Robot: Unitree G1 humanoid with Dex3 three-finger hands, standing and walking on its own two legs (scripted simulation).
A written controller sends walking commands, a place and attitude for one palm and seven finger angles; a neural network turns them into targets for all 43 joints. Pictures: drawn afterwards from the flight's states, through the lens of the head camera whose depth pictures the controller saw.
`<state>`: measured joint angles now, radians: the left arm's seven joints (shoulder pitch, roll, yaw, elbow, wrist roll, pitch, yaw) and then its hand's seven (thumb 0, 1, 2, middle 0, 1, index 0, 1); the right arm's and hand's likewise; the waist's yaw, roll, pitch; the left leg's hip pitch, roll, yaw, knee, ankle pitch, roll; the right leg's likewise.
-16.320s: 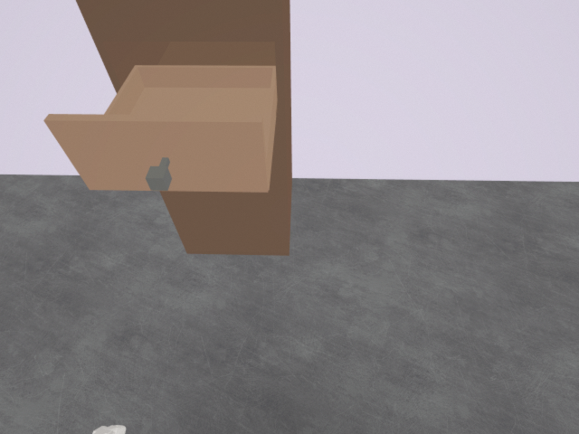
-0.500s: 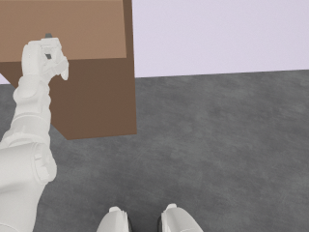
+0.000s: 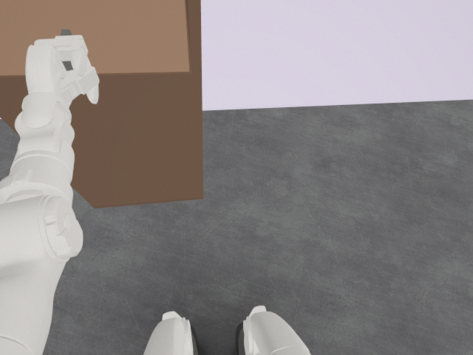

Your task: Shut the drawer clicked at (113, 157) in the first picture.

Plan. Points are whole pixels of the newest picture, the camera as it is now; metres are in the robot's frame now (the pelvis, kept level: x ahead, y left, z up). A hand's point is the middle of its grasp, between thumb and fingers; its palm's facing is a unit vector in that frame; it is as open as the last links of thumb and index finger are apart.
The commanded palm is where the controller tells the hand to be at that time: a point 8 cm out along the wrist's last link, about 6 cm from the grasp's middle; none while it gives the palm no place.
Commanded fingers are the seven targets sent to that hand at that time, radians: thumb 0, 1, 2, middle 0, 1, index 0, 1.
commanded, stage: push the drawer shut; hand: left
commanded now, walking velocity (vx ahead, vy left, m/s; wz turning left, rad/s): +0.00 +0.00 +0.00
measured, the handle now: (64, 47) +0.61 +0.21 +0.09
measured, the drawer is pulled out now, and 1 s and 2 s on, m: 0.00 0.00 0.00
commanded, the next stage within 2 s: pull the fist back off the drawer in 0.04 s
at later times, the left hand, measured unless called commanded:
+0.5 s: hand (93, 74) +0.55 +0.16 +0.09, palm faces +0.02 -1.00 -0.03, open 3.5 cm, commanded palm +0.54 +0.20 +0.10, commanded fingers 0.00 0.90 0.90 -1.40 -1.60 -1.40 -1.60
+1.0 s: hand (85, 79) +0.54 +0.17 +0.10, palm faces +0.02 -1.00 -0.02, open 3.3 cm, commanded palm +0.48 +0.21 +0.11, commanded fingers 0.00 0.90 0.90 -1.40 -1.60 -1.40 -1.60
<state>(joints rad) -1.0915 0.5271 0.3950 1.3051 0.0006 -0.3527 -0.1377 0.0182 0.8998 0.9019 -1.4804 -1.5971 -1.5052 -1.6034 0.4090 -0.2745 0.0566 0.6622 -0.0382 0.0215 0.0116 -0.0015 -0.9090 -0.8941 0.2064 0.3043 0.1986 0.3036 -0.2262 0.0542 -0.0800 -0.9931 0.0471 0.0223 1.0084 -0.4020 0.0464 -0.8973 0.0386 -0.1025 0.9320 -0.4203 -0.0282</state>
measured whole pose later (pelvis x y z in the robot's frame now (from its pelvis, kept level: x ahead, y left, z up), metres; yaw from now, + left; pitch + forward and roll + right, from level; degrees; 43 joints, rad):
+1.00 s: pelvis +0.04 +0.01 +0.02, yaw -1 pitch +20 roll -3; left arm -0.80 0.40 0.37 1.00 -0.09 -0.34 -0.15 0.03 0.86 0.87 -1.40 -1.60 -1.41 -1.60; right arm 0.40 -0.26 0.02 0.61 -0.01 0.06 0.03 0.00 -0.91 -0.89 0.21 0.30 0.20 0.30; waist -0.16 0.05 -0.11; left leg -0.84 0.04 0.07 0.92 -0.43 0.05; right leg -0.76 0.04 -0.05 0.85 -0.44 -0.02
